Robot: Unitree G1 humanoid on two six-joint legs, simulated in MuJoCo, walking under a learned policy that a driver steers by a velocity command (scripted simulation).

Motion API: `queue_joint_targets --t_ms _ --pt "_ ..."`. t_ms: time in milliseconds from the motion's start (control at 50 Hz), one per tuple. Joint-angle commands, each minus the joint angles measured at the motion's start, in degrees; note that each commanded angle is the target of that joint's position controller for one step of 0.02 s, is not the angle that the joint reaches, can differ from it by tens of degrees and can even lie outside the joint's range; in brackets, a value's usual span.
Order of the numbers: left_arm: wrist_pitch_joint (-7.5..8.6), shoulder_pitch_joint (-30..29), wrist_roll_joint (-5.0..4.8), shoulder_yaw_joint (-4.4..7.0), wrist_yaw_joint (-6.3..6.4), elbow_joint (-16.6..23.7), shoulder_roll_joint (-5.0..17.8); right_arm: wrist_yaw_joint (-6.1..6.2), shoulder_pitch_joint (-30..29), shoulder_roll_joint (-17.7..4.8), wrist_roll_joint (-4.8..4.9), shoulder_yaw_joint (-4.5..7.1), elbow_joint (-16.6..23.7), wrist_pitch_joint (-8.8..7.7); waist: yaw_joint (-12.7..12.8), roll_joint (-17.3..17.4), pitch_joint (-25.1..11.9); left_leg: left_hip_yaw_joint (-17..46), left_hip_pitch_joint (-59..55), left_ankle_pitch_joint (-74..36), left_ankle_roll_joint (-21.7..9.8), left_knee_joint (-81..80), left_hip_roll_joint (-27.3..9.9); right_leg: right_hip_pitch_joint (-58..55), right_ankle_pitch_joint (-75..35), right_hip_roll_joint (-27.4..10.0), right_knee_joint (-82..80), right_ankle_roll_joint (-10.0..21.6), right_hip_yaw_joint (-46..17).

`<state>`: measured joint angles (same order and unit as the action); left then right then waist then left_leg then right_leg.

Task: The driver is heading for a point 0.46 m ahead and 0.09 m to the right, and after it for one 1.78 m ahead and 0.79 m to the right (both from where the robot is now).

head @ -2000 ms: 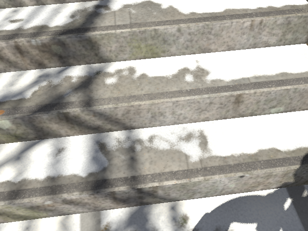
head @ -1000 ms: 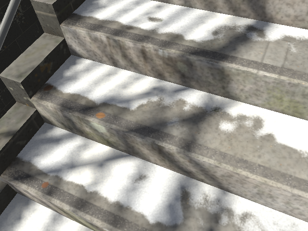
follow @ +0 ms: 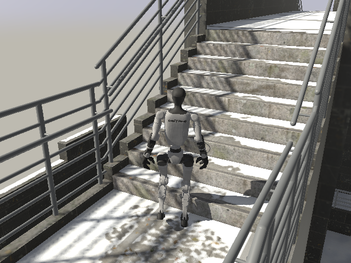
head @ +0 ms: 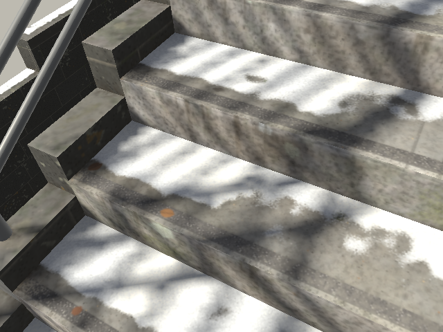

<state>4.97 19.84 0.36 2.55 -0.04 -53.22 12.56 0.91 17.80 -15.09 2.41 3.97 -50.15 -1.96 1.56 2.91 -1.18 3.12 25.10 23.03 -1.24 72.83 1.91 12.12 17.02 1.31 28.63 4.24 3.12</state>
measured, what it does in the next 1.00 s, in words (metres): climbs, turning right: left foot 0.17 m higher, then right foot 0.17 m higher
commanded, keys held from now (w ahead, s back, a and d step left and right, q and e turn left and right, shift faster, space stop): w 0.38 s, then w+e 0.62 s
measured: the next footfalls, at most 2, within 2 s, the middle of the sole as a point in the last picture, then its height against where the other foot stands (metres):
left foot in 0.42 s outside the picture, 0.17 m higher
right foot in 0.94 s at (296, 242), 0.17 m higher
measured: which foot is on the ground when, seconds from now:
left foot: up 0.00-0.40, down 0.42-0.98, up 1.00-1.00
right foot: down 0.00-0.42, up 0.44-0.92, down 0.94-1.00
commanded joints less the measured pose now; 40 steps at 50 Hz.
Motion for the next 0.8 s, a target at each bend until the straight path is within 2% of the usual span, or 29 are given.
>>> queue_joint_targets --t_ms 20,60,100,180,240,260,280,300,320,340,360,380,400,420,440,460,480,500,520,540,560,580,600,640,700,720,740,780,800 --pt "-1.24 5.8 0.57 0.02 -0.49 -0.9 4.2 -0.97 -3.3 -1.3 -0.19 -0.09 4.4 -2.26 -0.3 -4.6 10.0 0.3 33.8 -5.9 -0.3 23.1 -5.3 -11.2 10.1 -18.4 -19.3 9.6 -25.0" --pt "-2.29 8.7 1.16 -1.19 -0.82 -2.9 1.1 -2.32 -2.1 1.8 -0.61 -0.96 3.8 -1.64 -0.7 -6.2 9.0 -1.4 35.7 -8.4 -0.2 32.4 -5.6 -6.8 -0.1 -15.8 -17.6 8.3 -17.8" --pt "-2.98 10.6 1.06 -1.51 -0.62 -4.5 1.4 -2.89 -4.8 4.8 -0.75 -2.36 5.5 -1.13 -0.7 -6.3 9.4 -2.7 41.4 -7.6 0.4 38.8 -6.1 -3.0 -4.9 -14.9 -16.4 8.4 -13.7" --pt "-3.26 15.0 1.15 -2.4 0.96 -5.8 0.7 -1.66 -12.0 6.3 -1.15 -4.3 9.4 -0.96 1.5 -8.0 9.0 -6.0 50.6 -9.5 3.0 43.0 -6.6 -3.1 -8.9 -15.0 -17.8 9.4 -13.5" --pt "-3.6 19.6 0.67 -2.66 3.15 -7.7 1.1 -0.97 -20.2 7.6 -0.64 -6.17 15.8 -2.09 3.2 -9.7 10.4 -4.9 66.4 -3.1 3.0 49.1 -7.7 -15.1 -18.8 -17.9 -17.1 7.9 -14.8" --pt "-4.15 20.3 -0.19 -2.61 3.64 -7.8 1.5 -1.43 -23.8 8.4 -0.79 -7.36 19.1 -2.74 3.0 -8.4 10.8 -6.8 68.7 -2.4 3.0 41.4 -9.0 -16.7 -15.5 -16.2 -17.6 6.0 -12.8" --pt "-4.21 22.3 -0.25 -2.42 4.09 -7.9 1.7 -2.14 -28.4 8.9 -1.25 -8.15 21.9 -3.19 4.5 -8.1 10.4 -8.9 68.7 -3.4 3.1 36.1 -9.7 -17.1 -16.1 -16.3 -19.2 5.6 -12.9" --pt "-4.81 24.0 -1.23 -2.6 4.71 -8.9 1.3 -2.69 -31.7 10.1 -0.99 -9.13 25.1 -3.31 4.3 -8.2 10.7 -9.1 66.3 -5.7 2.3 29.7 -11.2 -15.4 -16.9 -17.0 -22.5 4.8 -12.7" --pt "-4.99 21.6 -1.76 -2.64 5.04 -7.7 1.6 -3.92 -34.3 8.3 -1.42 -9.68 26.6 -3.62 3.6 -5.6 10.1 -15.5 47.4 -9.0 1.0 13.8 -10.2 -3.8 -24.2 -14.7 -29.9 4.5 -8.1" --pt "-3.9 18.9 -2.56 -2.97 4.88 -7.1 2.5 -4.09 -35.7 9.6 -1.0 -10.14 27.9 -3.85 1.8 -5.9 6.3 -19.9 19.9 -9.5 -2.0 2.0 -6.8 8.9 -45.3 -14.2 -34.2 4.9 -6.3" --pt "-2.27 21.5 -1.84 -2.92 3.73 -7.9 5.6 -3.75 -30.7 7.3 -1.21 -8.35 28.1 -4.71 -1.9 -13.8 -2.7 -23.1 4.8 -7.0 -3.5 6.0 0.4 4.0 -86.7 -15.1 -26.2 5.7 -4.8" --pt "-1.29 20.6 -0.34 -2.28 2.97 -7.8 9.7 -2.99 -21.4 2.7 -0.96 -6.11 25.9 -4.55 -7.5 -19.4 -10.6 -21.1 -2.0 -5.1 -5.4 6.0 3.3 -4.5 -119.6 -15.7 -16.7 6.0 -3.3" --pt "-1.61 13.9 -0.08 0.0 2.83 -6.2 16.2 -2.37 -7.4 -2.5 -0.6 -3.8 22.5 -3.81 -16.0 -27.7 -12.9 -12.8 -3.9 -0.8 -6.9 -10.7 2.7 -15.6 -125.1 -15.8 -4.5 5.5 -4.2" --pt "-1.31 10.2 0.57 0.63 3.2 -4.7 15.9 -2.05 2.1 -8.4 -1.84 -1.5 18.7 -2.82 -20.1 -24.1 -19.4 1.9 -18.2 -1.3 -9.9 -15.3 -1.3 -9.5 -119.2 -16.2 10.3 4.7 -8.4" --pt "0.53 14.0 0.26 -1.28 1.44 -3.6 5.0 -1.82 13.0 -15.1 -4.89 0.93 11.8 -2.7 -16.5 8.1 -30.2 37.4 -40.2 -5.8 -20.2 -35.8 -18.9 12.7 -61.9 -2.7 35.2 3.2 -11.0" --pt "3.13 13.3 0.97 -0.56 -1.95 -6.9 3.9 -0.12 18.4 -12.5 -6.29 0.13 9.0 -1.51 -16.6 13.0 -38.7 59.2 -42.8 -4.5 -20.1 -54.5 -25.4 14.9 -7.4 6.8 59.7 3.1 -21.9" --pt "3.18 6.8 -1.31 0.45 -4.17 -3.3 1.5 0.49 14.1 -7.4 -4.56 -1.03 5.9 -1.16 -13.5 7.7 -27.6 57.8 -33.1 3.4 -16.9 -58.3 -28.2 26.4 -4.0 6.9 80.3 2.7 -24.5" --pt "1.95 -4.0 -1.58 -0.89 -4.34 3.5 -1.1 -0.45 7.9 -0.4 -1.9 -3.34 2.7 -1.37 -9.3 2.0 -11.9 44.6 -19.3 8.2 -13.5 -56.2 -26.1 34.6 -2.4 2.4 88.6 3.6 -15.9" --pt "0.75 -12.0 -1.49 -2.11 -3.72 9.5 -3.4 -1.0 2.3 5.7 -3.29 -5.08 -0.7 -1.96 -5.4 -3.5 -1.1 29.4 -6.2 11.1 -10.8 -52.8 -23.2 40.4 -2.5 -1.0 91.6 5.5 -13.1" --pt "-0.37 -9.9 -1.42 -3.38 -3.25 11.2 -6.5 -1.94 -2.7 9.9 -4.86 -6.14 -2.6 -2.38 0.4 -4.4 2.4 18.1 1.4 5.2 -6.8 -51.8 -20.5 41.3 -5.6 -2.7 95.4 7.4 -13.5" --pt "-0.68 -6.7 -2.34 -5.11 -3.63 11.1 -9.8 -2.89 -5.1 11.7 -5.4 -6.32 -3.5 -2.22 3.7 -4.8 2.8 6.6 3.7 -3.1 -3.5 -48.8 -16.8 42.6 -8.9 -3.6 95.2 8.3 -14.4" --pt "-1.65 -1.3 -3.42 -5.44 -3.24 9.9 -9.0 -3.09 -7.2 10.4 -5.02 -5.99 -3.4 -2.01 6.3 -2.4 3.4 -0.8 3.3 -4.1 -3.0 -51.6 -15.7 45.5 -7.0 -3.5 89.8 7.6 -14.3" --pt "-2.39 -2.9 -3.59 -6.03 -2.92 10.9 -8.3 -3.36 -8.0 10.1 -5.49 -6.52 -3.6 -2.24 6.5 -1.7 4.0 -4.6 5.9 -5.7 -2.1 -54.7 -15.2 46.5 -9.0 -3.5 88.2 6.6 -13.6" --pt "-3.93 -5.6 -3.18 -6.46 -1.71 11.3 -7.6 -3.48 -5.1 8.2 -6.62 -7.21 -5.3 -2.81 5.6 0.5 4.5 -9.5 6.4 -9.1 -3.3 -57.7 -15.2 51.6 -14.6 -1.3 97.5 4.6 -9.0" --pt "-4.52 -9.6 -1.78 -7.4 -0.56 14.5 -8.3 -2.89 -2.0 7.0 -6.04 -8.36 -7.6 -1.4 5.7 0.9 6.8 -11.5 3.7 -10.8 -0.7 -58.0 -14.8 62.5 -16.2 -0.8 101.8 3.8 -8.8" --pt "-4.08 -13.4 -1.53 -7.59 -0.86 16.3 -6.8 -2.78 -1.7 5.6 -5.79 -8.21 -7.6 -0.89 5.0 1.1 6.2 -14.6 4.0 -10.1 0.2 -59.1 -12.9 61.4 -18.3 -1.0 92.0 3.0 -6.2" --pt "-3.58 -19.1 -0.89 -7.6 -1.02 17.8 -5.7 -2.19 1.4 4.7 -5.73 -8.14 -8.4 -1.17 2.0 0.3 5.8 -15.3 3.1 -11.0 -0.5 -60.1 -12.9 60.7 -20.4 -0.7 87.2 1.9 -3.0" --pt "-3.24 -25.4 -1.68 -8.28 -0.84 20.0 -5.5 0.11 8.3 -0.2 -4.96 -6.66 -9.3 -1.58 -1.8 3.0 3.5 -14.1 -5.8 -11.3 -3.5 -66.2 -16.5 63.0 -14.3 -3.0 79.7 -0.4 2.4" --pt "-3.32 -29.2 -1.26 -8.55 -1.31 21.3 -5.8 1.15 11.3 -1.9 -5.17 -5.99 -10.3 -1.58 -3.2 3.9 1.6 -13.5 -11.9 -15.5 -3.9 -68.2 -17.7 62.3 -11.9 -5.9 77.3 -0.4 3.3"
